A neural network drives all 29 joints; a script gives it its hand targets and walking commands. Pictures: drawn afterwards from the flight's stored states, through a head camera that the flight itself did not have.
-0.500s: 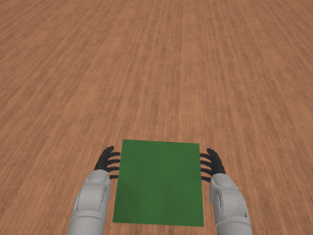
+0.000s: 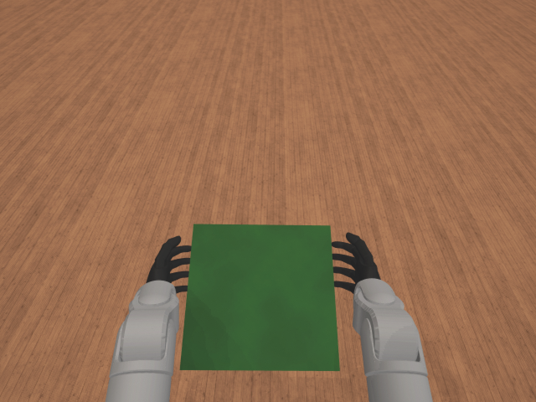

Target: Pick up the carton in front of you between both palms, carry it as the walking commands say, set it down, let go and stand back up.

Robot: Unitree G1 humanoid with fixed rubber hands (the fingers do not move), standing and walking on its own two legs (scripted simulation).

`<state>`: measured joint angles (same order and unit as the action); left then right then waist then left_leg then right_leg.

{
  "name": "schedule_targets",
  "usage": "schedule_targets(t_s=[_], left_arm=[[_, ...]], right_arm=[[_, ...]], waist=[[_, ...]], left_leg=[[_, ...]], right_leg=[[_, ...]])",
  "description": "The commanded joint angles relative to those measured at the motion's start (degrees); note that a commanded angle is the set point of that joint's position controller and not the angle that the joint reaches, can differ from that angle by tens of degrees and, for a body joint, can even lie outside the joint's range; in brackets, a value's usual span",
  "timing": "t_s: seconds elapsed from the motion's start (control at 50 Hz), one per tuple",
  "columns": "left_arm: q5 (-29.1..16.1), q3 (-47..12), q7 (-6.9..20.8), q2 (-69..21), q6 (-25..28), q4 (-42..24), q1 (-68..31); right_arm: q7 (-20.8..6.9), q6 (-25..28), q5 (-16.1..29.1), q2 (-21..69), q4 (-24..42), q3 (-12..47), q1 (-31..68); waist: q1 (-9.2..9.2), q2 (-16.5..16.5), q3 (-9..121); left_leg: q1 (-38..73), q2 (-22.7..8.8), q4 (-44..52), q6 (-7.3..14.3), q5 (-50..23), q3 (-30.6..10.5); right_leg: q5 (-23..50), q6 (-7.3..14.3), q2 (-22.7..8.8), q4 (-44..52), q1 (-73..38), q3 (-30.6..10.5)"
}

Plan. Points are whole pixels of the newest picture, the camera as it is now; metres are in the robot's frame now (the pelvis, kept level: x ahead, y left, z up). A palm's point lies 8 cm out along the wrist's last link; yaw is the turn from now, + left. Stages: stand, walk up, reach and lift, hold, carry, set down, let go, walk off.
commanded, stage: carry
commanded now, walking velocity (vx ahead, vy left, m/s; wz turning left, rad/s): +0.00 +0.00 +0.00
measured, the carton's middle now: (261, 299) +0.33 +0.03 -0.07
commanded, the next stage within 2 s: none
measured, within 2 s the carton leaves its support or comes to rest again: neither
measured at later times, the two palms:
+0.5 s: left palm (201, 237) +0.38 +0.13 +0.03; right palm (377, 243) +0.39 -0.16 +0.03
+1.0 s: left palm (215, 215) +0.43 +0.12 +0.03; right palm (379, 223) +0.44 -0.18 +0.03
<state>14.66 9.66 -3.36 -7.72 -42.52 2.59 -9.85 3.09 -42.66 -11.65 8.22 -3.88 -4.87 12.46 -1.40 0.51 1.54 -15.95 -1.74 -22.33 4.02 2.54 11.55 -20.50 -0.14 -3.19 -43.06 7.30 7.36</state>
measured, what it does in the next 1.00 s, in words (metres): walks ahead: right foot, then right foot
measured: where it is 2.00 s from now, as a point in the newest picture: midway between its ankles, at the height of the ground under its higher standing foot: outside the picture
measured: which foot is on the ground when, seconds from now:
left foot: down 0.00-1.00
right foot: up 0.00-0.08, down 0.10-0.78, up 0.80-0.90, down 0.92-1.00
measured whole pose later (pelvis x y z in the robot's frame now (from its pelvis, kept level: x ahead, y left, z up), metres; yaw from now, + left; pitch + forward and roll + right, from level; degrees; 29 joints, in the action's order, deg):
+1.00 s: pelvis +0.15 -0.04 -0.01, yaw +3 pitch +3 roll -1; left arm 12.5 7.1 -2.7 -7.6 -41.8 5.1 -8.6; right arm 4.0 -41.4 -12.5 7.7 -4.1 -6.4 9.7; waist 1.3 3.5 3.8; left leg -8.0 -3.2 -30.5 0.8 22.6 5.9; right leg -13.5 2.7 -0.2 -28.0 16.7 9.5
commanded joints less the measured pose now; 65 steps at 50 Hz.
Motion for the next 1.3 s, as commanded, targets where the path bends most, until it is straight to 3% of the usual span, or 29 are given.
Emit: schedule_targets(t_s=[0.0,0.02,0.04,0.06,0.1,0.12,0.16,0.24,0.36,0.52,0.58,0.66,0.68,0.7,0.72,0.74,0.76,0.8,0.82,0.84,0.88,0.92,0.94,0.96,0.98,1.04,1.1,1.14,1.28], left_arm=[[-21.25,-41.03,14.85,-52.07,-0.24,-6.78,-32.78],[-19.47,-37.67,15.03,-50.25,-0.52,-4.08,-30.14],[-18.81,-35.60,15.38,-49.77,-0.44,-2.88,-26.75],[-17.44,-33.69,15.61,-49.18,-0.18,-2.16,-25.92],[-16.55,-33.81,15.58,-50.20,1.07,-2.31,-26.43],[-16.23,-34.21,15.52,-51.06,1.68,-1.73,-26.90],[-16.44,-34.78,15.35,-51.79,2.74,-3.84,-27.77],[-17.93,-35.72,15.07,-51.43,3.55,-3.64,-24.07],[-17.94,-36.55,14.61,-49.75,3.49,-6.29,-23.44],[-16.42,-35.13,14.22,-47.42,3.54,-2.46,-23.72],[-15.67,-33.54,14.26,-46.95,3.77,0.00,-23.83],[-16.06,-33.97,14.71,-49.33,4.12,-0.46,-24.04],[-16.28,-34.10,14.78,-49.61,4.17,-1.35,-24.53],[-16.14,-34.02,14.65,-49.85,4.22,-1.66,-23.06],[-16.21,-34.36,14.58,-50.30,4.26,-2.48,-23.82],[-16.01,-34.33,14.48,-50.54,4.20,-3.52,-24.94],[-15.98,-35.39,14.49,-50.17,4.06,-4.04,-25.42],[-16.80,-36.26,14.41,-50.25,4.02,-3.52,-24.80],[-17.48,-36.81,14.44,-49.94,4.21,-5.39,-24.94],[-18.28,-37.67,14.58,-51.10,3.92,-6.51,-24.26],[-18.28,-35.52,14.94,-50.46,3.36,-5.68,-23.07],[-16.59,-34.39,15.16,-48.98,3.52,-1.58,-21.91],[-15.86,-34.05,15.11,-47.90,3.51,-1.37,-23.63],[-14.01,-31.76,15.15,-47.95,3.64,1.99,-22.23],[-13.31,-30.84,15.31,-49.27,4.41,2.46,-22.52],[-14.05,-29.67,15.14,-49.56,5.83,1.03,-23.68],[-16.76,-32.95,14.82,-51.10,5.74,-1.55,-26.71],[-17.75,-34.49,14.55,-50.94,5.20,-2.45,-27.12],[-17.27,-35.74,14.65,-50.17,3.86,-2.75,-25.97]], right_arm=[[-13.15,-1.15,12.26,51.98,1.67,27.75,15.92],[-13.42,-1.31,10.62,51.54,-2.52,25.91,13.51],[-13.65,-0.61,10.32,52.06,-2.87,25.71,12.95],[-14.09,0.25,10.10,52.91,-2.04,25.58,16.44],[-15.08,1.39,12.11,55.05,-1.48,26.96,20.90],[-15.36,1.87,12.31,54.92,-2.27,27.09,21.99],[-15.50,2.87,14.83,55.89,-0.04,29.91,22.44],[-14.47,3.21,15.11,54.19,1.96,32.40,19.51],[-13.46,3.29,15.06,53.03,3.84,34.41,18.09],[-13.38,3.03,13.04,49.79,0.73,31.10,16.66],[-13.32,3.33,12.48,49.74,-1.54,29.44,16.40],[-13.64,3.62,12.82,51.72,-1.07,30.32,16.95],[-13.76,3.68,13.22,52.43,-0.67,30.27,16.84],[-13.95,3.88,13.90,53.28,0.57,31.24,18.37],[-14.04,3.96,14.18,53.29,0.62,31.30,18.08],[-14.11,3.92,14.74,53.52,0.71,30.80,18.62],[-14.05,3.52,15.35,53.93,1.51,31.70,18.08],[-13.66,3.05,15.98,54.26,3.02,34.03,18.62],[-13.62,3.11,15.88,54.29,2.41,33.75,17.79],[-13.48,3.18,16.12,54.49,3.74,34.33,16.88],[-13.44,2.65,14.42,53.93,4.47,33.58,16.60],[-13.74,2.08,13.57,53.20,0.96,32.50,16.10],[-13.87,2.10,12.53,52.52,-1.47,30.99,15.13],[-14.13,2.32,12.04,52.14,-3.44,30.31,15.03],[-14.39,2.97,11.39,51.88,-3.44,29.70,17.14],[-14.37,4.67,12.19,52.35,-2.40,29.06,20.76],[-13.81,4.83,13.66,53.58,-0.14,30.70,20.71],[-13.77,4.18,13.71,53.95,-0.51,30.77,19.47],[-14.25,3.15,12.41,52.46,-2.96,28.37,16.06]], waist=[[2.10,9.78,14.64],[1.22,6.72,14.50],[0.45,5.71,17.49],[1.39,2.85,17.53],[1.94,-1.48,19.61],[1.88,0.93,19.91],[1.88,-1.49,19.78],[1.55,-2.02,25.37],[1.48,-3.33,24.14],[1.60,1.84,18.80],[1.72,0.17,16.96],[1.50,-7.59,15.39],[1.71,-7.07,15.72],[1.91,-3.93,17.28],[2.82,1.12,19.24],[3.42,10.07,18.74],[3.63,11.85,17.31],[3.94,7.37,17.79],[3.15,6.67,18.16],[1.99,5.87,21.40],[1.53,-4.23,24.61],[1.78,-7.34,22.96],[2.39,-4.90,20.11],[2.45,-6.99,16.30],[2.41,-5.20,15.76],[1.81,0.96,17.82],[1.87,-1.14,20.90],[1.80,-1.84,21.90],[1.85,3.14,22.25]], left_leg=[[13.55,-13.11,5.97,4.02,-11.91,-14.71],[13.97,-13.20,4.38,4.06,-6.65,-14.24],[15.56,-13.36,-1.44,3.41,-16.77,-11.10],[12.97,-10.53,-6.61,1.54,-24.02,-8.18],[10.40,-7.30,-7.31,0.32,-18.20,-8.70],[11.37,-7.51,-7.13,0.08,-18.59,-8.42],[9.99,-7.00,-6.48,0.30,-21.06,-8.53],[13.51,-8.14,-12.34,1.29,-33.18,-9.37],[6.57,-4.37,-13.57,-0.58,-20.32,-6.35],[12.92,-4.80,-12.25,-0.85,-35.08,-5.27],[8.08,-3.22,-13.12,-2.23,-27.38,-3.77],[-5.47,1.31,-5.75,-4.36,-3.88,0.66],[-2.10,1.55,-2.01,-4.17,-5.46,0.57],[7.34,1.05,1.61,-3.56,-15.57,0.12],[22.76,-1.77,0.02,-1.82,-36.44,-3.50],[40.05,-8.74,-6.23,2.96,-65.83,-11.48],[43.20,-13.91,-6.82,5.75,-72.45,-14.95],[38.38,-13.38,-6.88,4.70,-60.68,-14.30],[32.82,-10.99,-7.38,3.43,-54.52,-11.64],[25.28,-8.69,-8.10,1.44,-42.95,-8.41],[5.64,-5.83,-10.57,-2.85,-1.90,-6.07],[3.08,-3.19,-9.85,-3.14,21.05,-7.13],[5.69,-2.84,-5.83,-2.96,20.22,-8.20],[4.98,-2.85,1.43,-2.53,17.72,-8.69],[7.05,-4.65,1.05,-2.58,9.46,-9.57],[8.79,-6.62,-7.09,-3.30,-11.52,-8.82],[5.13,-5.73,-8.91,-4.72,-4.95,-7.86],[5.09,-5.54,-7.84,-4.34,-1.31,-7.72],[10.20,-7.90,-7.97,-3.32,-14.63,-9.54]], right_leg=[[-11.26,3.14,-0.05,9.98,8.04,-6.96],[-9.16,2.71,-1.00,16.23,6.30,-4.18],[3.85,1.59,-2.96,24.72,2.16,-3.46],[19.17,0.68,-3.99,19.57,0.93,-4.80],[32.81,2.71,-6.06,13.59,2.07,-8.53],[32.48,2.90,-6.40,13.27,3.20,-8.04],[27.75,1.21,-5.53,13.60,1.51,-6.98],[35.16,0.87,-4.76,10.10,0.31,-5.86],[54.96,1.43,-6.10,9.80,-4.64,-6.76],[37.24,0.10,-1.33,15.77,2.12,-2.45],[47.36,0.07,-2.03,16.90,-2.93,-2.74],[71.68,2.45,-4.69,10.43,-17.13,-4.05],[73.57,2.28,-4.48,8.67,-15.57,-3.03],[69.01,1.73,-2.98,4.34,-8.87,-1.05],[52.74,0.16,-1.04,0.12,4.84,0.74],[8.88,-0.85,3.09,-1.53,25.75,3.13],[-11.58,0.35,2.72,1.06,31.37,0.65],[-8.32,1.08,0.97,16.21,25.57,-1.65],[-0.60,1.25,1.50,23.69,18.15,-1.50],[17.66,1.14,0.64,28.71,4.99,-1.21],[57.20,3.73,-8.25,16.37,-14.76,-6.90],[62.08,7.96,-12.96,16.35,-9.99,-11.06],[51.01,7.10,-11.97,18.21,-4.22,-10.09],[34.63,6.30,-10.02,18.22,-2.21,-8.77],[28.60,4.99,-8.29,17.63,-0.13,-7.64],[38.73,4.35,-6.10,12.69,0.20,-5.08],[55.56,4.71,-8.28,10.68,-6.85,-5.92],[53.28,4.72,-8.18,10.93,-6.74,-5.52],[36.96,3.90,-6.30,10.68,-0.44,-4.23]])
